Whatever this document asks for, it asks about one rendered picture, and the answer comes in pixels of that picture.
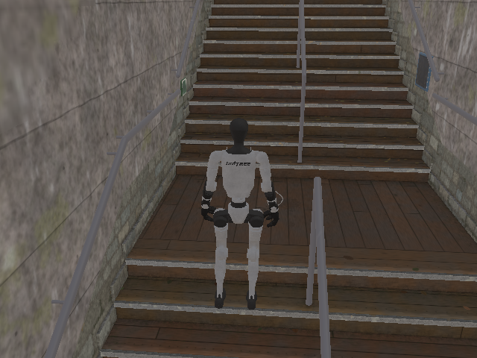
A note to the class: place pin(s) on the robot head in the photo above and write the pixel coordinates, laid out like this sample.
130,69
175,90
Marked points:
238,130

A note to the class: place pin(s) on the left robot hand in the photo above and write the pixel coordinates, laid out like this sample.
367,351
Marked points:
204,212

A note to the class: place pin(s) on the robot right upper arm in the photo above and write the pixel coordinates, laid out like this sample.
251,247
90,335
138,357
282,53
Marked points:
265,171

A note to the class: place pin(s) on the robot left forearm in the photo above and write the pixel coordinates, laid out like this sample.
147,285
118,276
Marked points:
206,198

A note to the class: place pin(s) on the robot left upper arm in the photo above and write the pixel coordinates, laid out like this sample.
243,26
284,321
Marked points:
212,170

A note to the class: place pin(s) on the robot right forearm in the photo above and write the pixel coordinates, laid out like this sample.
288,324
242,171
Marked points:
272,200

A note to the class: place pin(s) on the humanoid robot torso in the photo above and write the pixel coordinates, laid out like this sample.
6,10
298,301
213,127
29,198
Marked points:
238,172

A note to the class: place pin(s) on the right robot hand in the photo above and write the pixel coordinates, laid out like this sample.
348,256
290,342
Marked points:
271,215

